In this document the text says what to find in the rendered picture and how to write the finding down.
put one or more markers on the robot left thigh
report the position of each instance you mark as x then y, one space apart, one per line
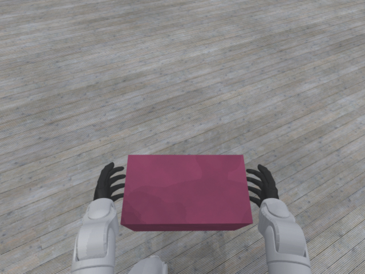
149 266

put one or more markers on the carton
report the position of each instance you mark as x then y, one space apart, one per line
186 193

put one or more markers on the left robot hand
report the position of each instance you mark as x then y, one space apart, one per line
103 188

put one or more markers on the left robot forearm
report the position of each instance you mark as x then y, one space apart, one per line
95 243

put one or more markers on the right robot hand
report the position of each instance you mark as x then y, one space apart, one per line
267 185

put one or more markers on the right robot forearm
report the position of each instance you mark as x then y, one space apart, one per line
285 243

